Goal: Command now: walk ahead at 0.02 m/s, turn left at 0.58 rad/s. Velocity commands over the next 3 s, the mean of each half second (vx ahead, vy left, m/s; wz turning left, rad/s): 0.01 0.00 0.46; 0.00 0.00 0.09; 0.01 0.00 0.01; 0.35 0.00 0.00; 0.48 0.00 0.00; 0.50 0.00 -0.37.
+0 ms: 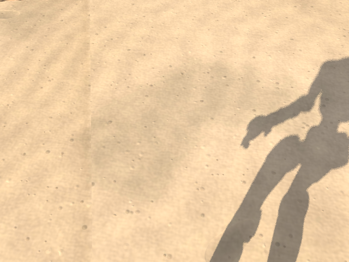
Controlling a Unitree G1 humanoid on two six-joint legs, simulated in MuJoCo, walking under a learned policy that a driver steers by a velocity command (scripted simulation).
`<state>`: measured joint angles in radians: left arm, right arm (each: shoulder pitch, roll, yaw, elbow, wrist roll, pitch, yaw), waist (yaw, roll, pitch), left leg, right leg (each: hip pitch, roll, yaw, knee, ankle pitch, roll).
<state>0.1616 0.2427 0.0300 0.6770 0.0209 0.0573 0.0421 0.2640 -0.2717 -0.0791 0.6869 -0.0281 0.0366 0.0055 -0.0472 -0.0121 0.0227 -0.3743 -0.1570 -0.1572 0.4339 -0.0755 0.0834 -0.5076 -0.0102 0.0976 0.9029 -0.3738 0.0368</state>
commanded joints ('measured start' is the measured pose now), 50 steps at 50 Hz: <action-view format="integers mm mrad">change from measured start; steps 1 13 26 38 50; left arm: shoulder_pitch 7 13 119 143 94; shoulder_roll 74 117 169 65 94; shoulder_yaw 17 24 47 10 15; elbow -70 -94 -9 66 142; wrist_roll -12 3 -3 -4 -10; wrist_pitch -28 -63 -48 -32 -60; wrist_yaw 5 0 -21 -33 -20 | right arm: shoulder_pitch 2 32 -46 -116 -57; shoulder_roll -146 -123 -36 -59 -44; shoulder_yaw -42 -39 31 68 59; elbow -68 -34 -33 3 113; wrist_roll -9 2 28 17 13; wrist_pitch -1 26 31 -42 -35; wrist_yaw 8 34 8 -26 -22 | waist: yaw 2 13 57 85 54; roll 175 -127 -168 116 -7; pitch -98 -59 -74 -56 -7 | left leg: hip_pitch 110 -225 129 187 175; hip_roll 237 54 83 289 203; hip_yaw -326 90 193 -4 41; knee -148 808 78 -70 -68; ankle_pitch -228 -306 -302 155 -94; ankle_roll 114 -136 -84 20 -45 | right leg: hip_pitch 64 342 359 354 304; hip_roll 54 -188 -212 -9 -71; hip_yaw -42 27 14 -90 10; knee -123 -574 -466 -468 -552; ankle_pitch -52 580 620 206 193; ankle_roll -21 -220 -250 -37 -81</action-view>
